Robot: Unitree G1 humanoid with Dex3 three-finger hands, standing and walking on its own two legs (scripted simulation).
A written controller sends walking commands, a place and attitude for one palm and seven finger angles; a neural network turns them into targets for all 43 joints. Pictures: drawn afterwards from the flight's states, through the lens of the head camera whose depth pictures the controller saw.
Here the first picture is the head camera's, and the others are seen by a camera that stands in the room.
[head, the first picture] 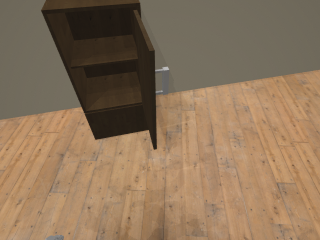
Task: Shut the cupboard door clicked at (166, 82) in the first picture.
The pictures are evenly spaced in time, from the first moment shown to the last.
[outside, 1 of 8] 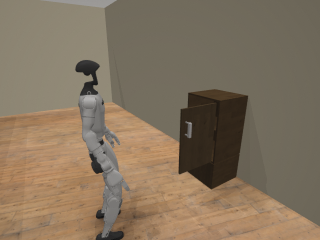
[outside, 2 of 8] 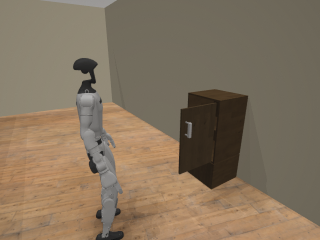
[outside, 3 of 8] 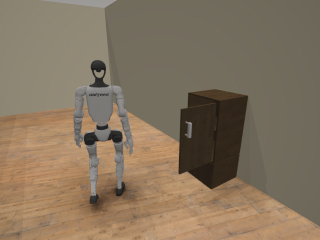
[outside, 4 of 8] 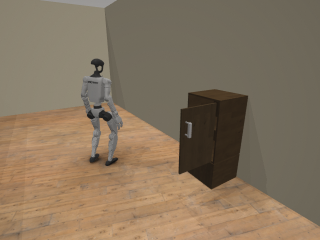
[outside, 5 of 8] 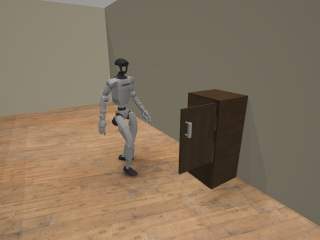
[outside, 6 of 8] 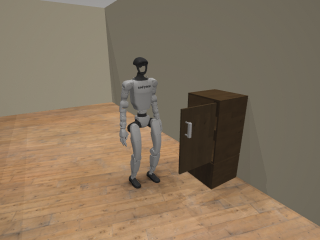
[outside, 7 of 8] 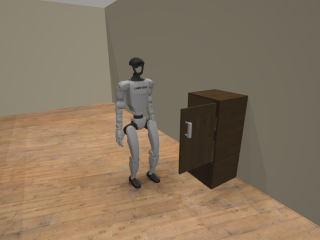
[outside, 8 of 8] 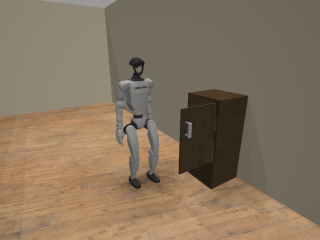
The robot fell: no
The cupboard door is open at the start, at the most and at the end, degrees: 90 90 90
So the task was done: no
